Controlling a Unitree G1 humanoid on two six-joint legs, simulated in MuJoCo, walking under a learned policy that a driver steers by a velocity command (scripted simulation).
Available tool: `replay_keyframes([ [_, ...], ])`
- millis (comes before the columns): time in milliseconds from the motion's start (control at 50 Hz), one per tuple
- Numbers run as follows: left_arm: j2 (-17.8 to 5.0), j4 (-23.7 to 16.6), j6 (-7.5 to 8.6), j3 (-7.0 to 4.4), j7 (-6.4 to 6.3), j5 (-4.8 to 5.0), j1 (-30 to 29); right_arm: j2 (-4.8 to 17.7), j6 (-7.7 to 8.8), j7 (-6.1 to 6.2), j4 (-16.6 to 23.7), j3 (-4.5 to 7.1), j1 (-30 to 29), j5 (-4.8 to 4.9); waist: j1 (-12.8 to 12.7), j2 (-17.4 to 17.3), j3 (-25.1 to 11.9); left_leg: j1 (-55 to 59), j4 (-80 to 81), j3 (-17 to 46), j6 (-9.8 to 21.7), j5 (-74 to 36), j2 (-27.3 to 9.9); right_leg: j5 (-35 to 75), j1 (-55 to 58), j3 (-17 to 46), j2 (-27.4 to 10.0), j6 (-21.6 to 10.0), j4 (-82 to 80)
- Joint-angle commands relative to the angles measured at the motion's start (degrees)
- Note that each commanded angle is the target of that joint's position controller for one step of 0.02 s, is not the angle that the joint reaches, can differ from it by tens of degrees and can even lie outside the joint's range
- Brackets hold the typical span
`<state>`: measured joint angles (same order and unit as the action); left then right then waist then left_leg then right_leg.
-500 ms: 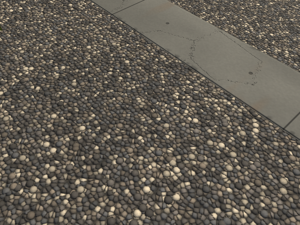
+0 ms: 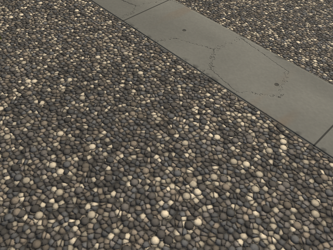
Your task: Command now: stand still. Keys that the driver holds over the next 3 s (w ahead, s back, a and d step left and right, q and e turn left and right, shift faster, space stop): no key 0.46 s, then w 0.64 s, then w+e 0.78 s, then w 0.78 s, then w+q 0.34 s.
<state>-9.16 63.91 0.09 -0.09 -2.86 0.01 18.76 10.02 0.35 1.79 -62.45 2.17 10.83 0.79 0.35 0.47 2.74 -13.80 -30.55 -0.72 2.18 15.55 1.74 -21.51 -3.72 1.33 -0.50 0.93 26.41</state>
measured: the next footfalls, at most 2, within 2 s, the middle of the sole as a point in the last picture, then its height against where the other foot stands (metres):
left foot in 1.08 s outside the picture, level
right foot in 1.68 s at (205, 224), level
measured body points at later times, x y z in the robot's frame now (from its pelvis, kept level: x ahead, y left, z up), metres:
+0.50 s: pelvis -0.03 +0.00 +0.00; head -0.02 +0.00 +0.45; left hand -0.10 +0.21 -0.16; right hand +0.00 -0.23 -0.16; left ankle +0.01 +0.10 -0.73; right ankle -0.08 -0.13 -0.73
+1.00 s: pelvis +0.10 +0.01 -0.01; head +0.13 +0.01 +0.44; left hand -0.05 +0.23 -0.13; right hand +0.31 -0.21 -0.11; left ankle +0.26 +0.14 -0.70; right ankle -0.08 -0.13 -0.73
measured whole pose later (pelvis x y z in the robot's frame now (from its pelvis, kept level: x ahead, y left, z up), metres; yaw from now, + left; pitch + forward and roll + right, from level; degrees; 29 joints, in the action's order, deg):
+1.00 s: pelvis +0.10 +0.01 -0.01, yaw -1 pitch +3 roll +0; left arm -9.8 61.5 4.8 -1.5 -1.4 0.8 34.4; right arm 13.1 6.5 -2.5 -50.3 1.3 -0.2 1.7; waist -4.8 -0.1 0.4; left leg -38.8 -43.1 -2.9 3.2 6.8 -3.3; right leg -21.7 8.1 1.4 -2.0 1.2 10.6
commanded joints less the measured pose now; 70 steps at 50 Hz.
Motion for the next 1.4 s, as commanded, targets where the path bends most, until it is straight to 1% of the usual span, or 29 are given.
replay_keyframes([
  [20,-3.9,0.3,0.26,-0.63,-0.17,-0.02,6.2,5.1,0.17,0.33,1.3,0.79,1.3,-0.09,-0.3,-0.5,0.7,5.8,4.0,3.2,2.0,-16.8,-3.1,11.6,-8.4,-0.6,0.1,-0.6,-4.2],
  [240,-2.7,0.8,1.03,-0.6,-0.31,-0.05,8.3,4.5,-0.15,0.65,0.9,0.54,1.9,-0.25,-0.1,-0.4,2.7,3.1,6.0,3.6,1.6,-5.9,-2.9,5.5,-11.8,-0.8,0.0,-1.1,-4.6],
  [460,-1.9,0.6,1.58,-0.72,-0.25,-0.01,10.3,4.0,-0.03,0.65,1.0,0.16,2.8,-0.27,-0.1,-0.3,2.5,2.2,6.4,3.9,1.6,-3.8,-3.0,4.7,-13.0,-0.6,-0.1,-1.4,-4.6],
  [480,-1.5,1.1,1.53,-0.69,-0.29,0.04,11.6,3.8,-0.07,0.7,0.4,0.09,3.9,-0.31,-0.2,-0.5,1.0,2.7,6.6,3.5,1.7,2.4,-2.5,0.1,-12.5,-1.3,0.5,-1.7,-4.4],
  [520,-2.7,0.2,1.43,-1.24,-0.62,0.5,11.4,5.4,-0.07,0.84,0.1,0.8,5.2,0.38,-0.1,-0.7,2.8,-0.7,6.1,3.3,2.8,20.9,-1.6,-13.1,-15.0,-1.5,1.2,-3.9,-2.3],
  [580,-2.3,-1.5,2.93,-1.28,-0.53,1.12,11.2,5.5,1.84,0.37,0.8,1.13,6.1,1.08,0.0,-2.0,6.4,-3.2,7.1,8.7,5.1,28.0,-5.2,-18.2,-20.2,1.3,-1.0,-6.5,-0.5],
  [640,-1.7,-2.9,4.63,-1.37,0.32,1.23,10.5,6.5,3.52,-0.33,1.0,1.64,8.7,1.25,0.5,-3.0,4.8,-1.4,9.5,15.7,7.8,27.4,-9.4,-13.1,-21.2,1.3,-1.1,-7.4,2.8],
  [700,-1.1,-3.0,5.67,-1.44,0.89,1.21,13.1,7.6,4.12,-0.72,3.2,1.85,5.0,1.42,-2.3,-4.1,4.3,-7.2,11.8,17.9,8.9,25.4,-10.5,-8.7,-13.5,1.2,-0.9,-8.9,1.6],
  [720,-2.0,-2.0,5.95,-1.73,0.84,1.23,16.6,7.0,4.41,-0.87,4.8,1.63,0.9,1.64,-4.6,-1.6,5.0,-13.3,8.1,13.1,7.2,21.8,-7.5,-10.3,-7.4,4.1,-2.1,-10.2,-2.9],
  [740,-4.7,0.0,6.21,-2.56,0.69,1.6,23.3,4.8,5.29,-1.07,7.3,0.98,-4.9,1.98,-7.8,4.9,6.0,-23.9,-2.6,3.8,4.0,14.5,-2.1,-13.5,2.3,11.7,-6.1,-12.8,-10.1],
  [760,-10.6,1.1,6.51,-4.17,0.91,2.06,27.2,2.8,6.78,-1.58,10.0,0.18,-9.1,2.07,-8.9,15.3,7.3,-35.3,-15.6,-3.3,2.1,6.0,0.8,-7.9,11.3,26.3,-16.2,-16.1,-16.6],
  [780,-10.0,0.7,6.64,-4.19,1.1,1.14,26.8,5.1,7.67,-1.87,10.6,0.43,-10.9,1.44,-8.8,13.2,8.5,-43.5,-24.6,-0.9,2.5,12.9,-2.0,4.2,15.0,31.4,-21.2,-17.4,-15.1],
  [800,-8.1,0.4,6.72,-3.74,1.24,0.33,26.5,5.9,8.24,-2.4,10.8,0.68,-10.4,1.34,-7.5,8.4,7.6,-49.4,-32.7,1.3,2.9,13.5,-3.9,12.4,19.2,30.5,-21.8,-17.1,-13.1],
  [820,-7.6,-0.2,6.54,-3.5,1.55,0.07,25.2,5.5,8.36,-2.87,10.7,0.58,-9.1,1.59,-6.2,6.0,5.7,-52.6,-37.8,1.8,3.1,11.9,-5.2,17.7,22.0,27.6,-21.3,-16.3,-12.4],
  [860,-6.0,-1.5,5.5,-2.57,1.74,0.44,20.4,4.6,7.96,-3.46,11.9,0.21,-9.3,1.54,-3.9,3.7,5.6,-52.2,-37.4,2.2,2.8,7.4,-8.2,20.8,19.1,19.4,-19.2,-13.2,-15.3],
  [900,-4.6,-4.1,4.74,-1.82,1.37,0.5,14.3,2.8,7.51,-4.11,13.7,-0.77,-11.8,1.05,-2.4,3.5,6.8,-40.0,-25.7,-0.3,1.3,-1.1,-7.9,18.4,6.5,10.6,-13.4,-10.1,-19.4],
  [940,-8.2,-5.8,5.05,-2.44,1.04,0.51,12.3,1.6,6.97,-4.78,14.8,-1.58,-13.8,0.33,-2.4,5.3,5.4,-19.8,-13.5,-3.9,0.3,-12.2,-4.4,17.5,-7.2,3.9,-8.8,-8.9,-22.3],
  [980,-11.6,-5.5,5.6,-3.42,1.16,1.08,14.3,4.6,6.21,-4.45,15.7,-0.87,-14.3,0.92,-1.8,7.2,5.4,-13.5,-10.0,-4.6,0.7,-12.7,-2.7,19.9,-6.6,4.1,-10.7,-9.5,-22.7],
  [1020,-11.8,-5.2,5.56,-3.65,1.4,1.22,14.4,8.1,6.06,-4.0,16.2,0.4,-12.6,1.25,0.6,8.5,3.8,-10.9,-5.5,-4.8,2.6,-10.4,-1.1,36.8,0.4,3.4,-12.1,-8.1,-15.7],
  [1060,-11.4,-5.3,4.72,-3.5,1.58,0.18,13.8,12.2,5.86,-3.56,12.4,2.82,1.2,1.7,7.8,8.9,-5.3,5.7,-3.7,-6.0,5.3,-9.9,1.6,55.2,0.6,0.1,-10.2,-5.5,3.6],
  [1080,-10.2,-6.9,4.71,-2.91,1.73,-0.66,12.5,15.6,5.52,-3.11,9.7,4.04,11.7,1.49,12.0,5.4,-11.6,22.8,-4.5,3.5,7.7,-8.1,-6.3,44.0,-12.1,-0.7,-8.0,-3.6,20.7],
  [1100,0.8,-8.0,5.82,-0.2,2.3,-0.32,19.8,22.2,5.44,-3.36,8.1,4.99,17.7,-0.48,7.0,-16.2,-23.8,38.4,6.1,35.6,17.4,4.7,-23.9,-1.7,-28.7,0.6,3.6,-0.6,45.2],
  [1120,-2.1,-7.3,7.6,-0.91,2.49,1.98,17.9,17.0,5.77,-3.75,7.7,3.59,16.2,-0.66,7.8,-16.1,-24.6,35.5,17.1,49.4,17.9,9.2,-25.6,-8.0,-34.3,9.8,3.8,-2.2,56.1],
  [1140,-6.4,-9.8,8.15,-2.07,2.51,3.81,10.6,13.3,6.23,-3.78,8.3,2.54,9.7,-0.24,5.9,-11.7,-13.0,26.0,16.7,39.3,14.4,6.8,-24.6,-4.7,-39.6,7.8,0.5,-3.6,58.5],
  [1160,-8.0,-11.2,7.99,-2.31,2.0,3.53,5.6,10.7,6.67,-3.89,9.6,1.71,3.9,-0.22,4.2,-4.4,-8.8,15.9,16.6,29.1,12.2,0.7,-23.1,1.2,-37.2,6.0,-3.4,-4.7,56.1],
  [1180,-8.1,-11.3,7.2,-3.01,1.39,2.66,3.9,9.1,7.11,-4.21,9.7,1.26,0.4,-0.71,2.0,-1.7,-6.2,7.8,17.8,21.8,10.2,-3.6,-20.5,4.9,-33.4,5.2,-5.7,-5.0,52.8],
  [1220,-6.1,-10.3,4.76,-3.63,1.36,2.43,7.0,6.6,7.32,-4.13,8.3,0.75,-0.8,-1.71,-1.4,-5.3,-4.3,0.4,21.1,12.5,8.2,-3.7,-16.5,7.6,-27.4,5.8,-7.8,-6.1,48.0],
  [1280,-5.7,-11.6,3.04,-4.24,1.33,2.19,4.3,7.8,7.81,-3.34,6.3,0.99,1.2,-1.41,-2.4,-4.9,0.0,-1.9,24.8,5.9,8.9,-7.4,-15.9,10.2,-30.9,6.2,-7.8,-6.2,43.9],
  [1400,-6.3,-15.4,3.65,-4.78,2.65,1.37,-6.5,10.1,7.13,-1.21,5.5,1.36,5.0,-2.0,-0.4,-2.2,1.6,6.1,25.4,-1.8,8.1,-13.8,-16.4,24.9,-41.6,6.8,-6.5,-4.2,29.2],
])
Over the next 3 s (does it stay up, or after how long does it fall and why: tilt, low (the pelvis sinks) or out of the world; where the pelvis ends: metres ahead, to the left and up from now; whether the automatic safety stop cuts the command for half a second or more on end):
stays up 1.11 -0.33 0.01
